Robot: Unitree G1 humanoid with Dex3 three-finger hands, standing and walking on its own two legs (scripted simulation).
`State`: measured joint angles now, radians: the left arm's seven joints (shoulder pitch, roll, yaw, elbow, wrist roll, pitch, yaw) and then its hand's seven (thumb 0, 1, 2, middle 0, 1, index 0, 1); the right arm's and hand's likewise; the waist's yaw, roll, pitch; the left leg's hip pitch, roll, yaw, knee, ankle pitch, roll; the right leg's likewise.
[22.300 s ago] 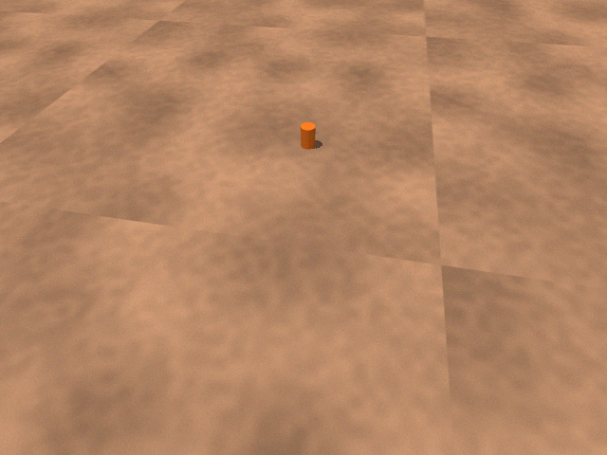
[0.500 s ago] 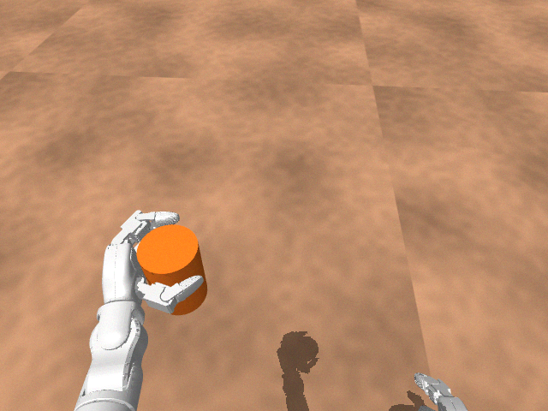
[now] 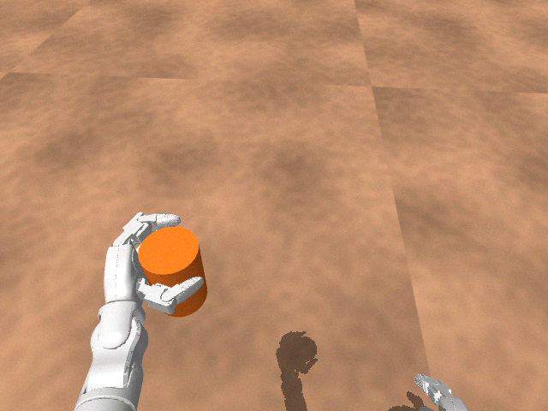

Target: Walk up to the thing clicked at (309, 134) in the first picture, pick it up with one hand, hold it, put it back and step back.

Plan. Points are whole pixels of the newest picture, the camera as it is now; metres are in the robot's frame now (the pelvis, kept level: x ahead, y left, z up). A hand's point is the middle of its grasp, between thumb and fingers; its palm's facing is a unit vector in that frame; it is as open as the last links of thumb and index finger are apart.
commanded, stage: hold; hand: left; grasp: from the side
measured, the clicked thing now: (176, 273) +0.33 +0.17 +0.01
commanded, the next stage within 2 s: crouch in 0.44 s
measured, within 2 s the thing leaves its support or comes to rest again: neither
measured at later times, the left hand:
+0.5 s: hand (169, 265) +0.32 +0.17 +0.05, palm faces +0.15 -0.99 -0.03, open 11.3 cm
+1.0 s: hand (181, 294) +0.33 +0.17 -0.06, palm faces +0.20 -0.98 -0.02, open 11.3 cm
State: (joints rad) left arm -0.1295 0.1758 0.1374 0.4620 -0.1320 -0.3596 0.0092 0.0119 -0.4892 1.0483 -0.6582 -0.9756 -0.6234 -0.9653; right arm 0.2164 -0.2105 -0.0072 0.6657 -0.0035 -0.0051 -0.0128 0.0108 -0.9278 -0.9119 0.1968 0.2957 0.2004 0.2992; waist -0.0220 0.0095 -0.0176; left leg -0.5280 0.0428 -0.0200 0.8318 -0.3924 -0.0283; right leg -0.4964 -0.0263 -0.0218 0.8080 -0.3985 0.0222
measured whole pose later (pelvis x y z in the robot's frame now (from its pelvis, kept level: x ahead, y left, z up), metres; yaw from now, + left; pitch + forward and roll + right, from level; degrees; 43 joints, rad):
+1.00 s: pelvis -0.02 +0.00 -0.05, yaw +0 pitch +15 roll -1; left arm -0.22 0.15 0.20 0.70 -0.11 -0.58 0.03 0.01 -0.49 1.05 -0.66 -0.98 -0.62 -0.97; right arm 0.18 -0.22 -0.03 0.67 -0.04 -0.04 0.04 0.01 -0.89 -0.91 0.20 0.30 0.20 0.30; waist -0.04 -0.01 -0.07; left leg -0.91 0.04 -0.04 1.10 -0.47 -0.03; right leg -0.87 -0.03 -0.02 1.08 -0.48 0.02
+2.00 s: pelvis -0.09 +0.00 -0.40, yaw -6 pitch +29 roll -6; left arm -0.67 0.45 0.53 1.16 -0.05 -0.81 -0.05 0.01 -0.49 1.05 -0.66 -0.97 -0.63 -0.96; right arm 0.07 -0.26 0.09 0.74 -0.15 0.02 0.11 0.01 -0.93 -0.92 0.20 0.30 0.20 0.30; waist -0.17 -0.04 -0.04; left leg -2.21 0.01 -0.17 2.37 -0.67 -0.06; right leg -2.15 0.01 -0.05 2.31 -0.67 0.04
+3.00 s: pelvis -0.09 +0.02 -0.45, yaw -12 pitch +19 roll -13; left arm -0.64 0.69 0.61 1.30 -0.05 -0.98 -0.02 0.01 -0.50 1.05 -0.67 -0.95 -0.64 -0.94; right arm -0.09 -0.34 0.34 0.65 -0.29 0.04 0.15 0.00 -0.93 -0.91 0.20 0.30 0.20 0.30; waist -0.24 -0.20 0.22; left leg -2.26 -0.01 -0.32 2.62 -0.71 -0.07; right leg -2.14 0.06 -0.15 2.45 -0.66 0.07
